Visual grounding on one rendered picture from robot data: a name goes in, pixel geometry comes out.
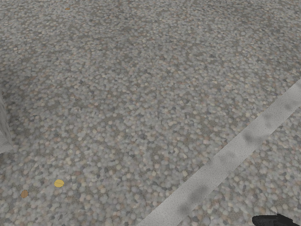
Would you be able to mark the robot right hand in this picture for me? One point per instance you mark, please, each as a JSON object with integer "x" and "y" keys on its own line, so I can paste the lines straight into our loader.
{"x": 273, "y": 220}

